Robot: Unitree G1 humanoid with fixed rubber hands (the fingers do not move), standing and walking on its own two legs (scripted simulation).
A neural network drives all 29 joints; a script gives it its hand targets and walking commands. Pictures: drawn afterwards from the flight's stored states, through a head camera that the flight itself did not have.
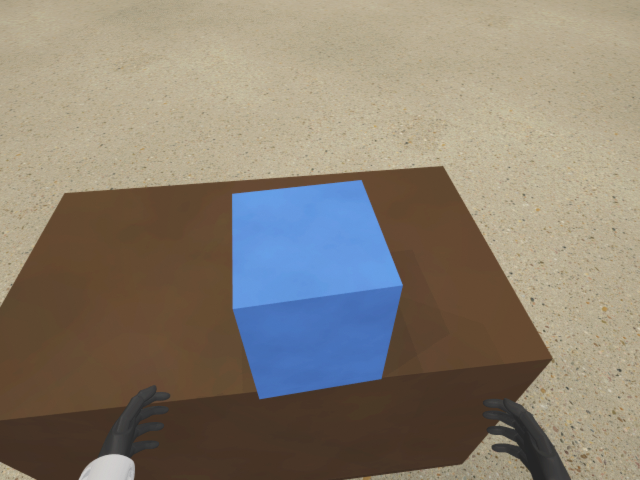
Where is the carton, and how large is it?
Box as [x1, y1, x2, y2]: [232, 180, 402, 398]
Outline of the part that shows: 361,180 232,194 233,311 259,398 381,378 402,284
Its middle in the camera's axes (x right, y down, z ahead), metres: -0.02 +0.08 +0.61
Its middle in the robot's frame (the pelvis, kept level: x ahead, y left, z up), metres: +0.42 +0.03 -0.02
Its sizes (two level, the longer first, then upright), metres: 0.210 0.200 0.250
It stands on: a pedestal, 0.62 m high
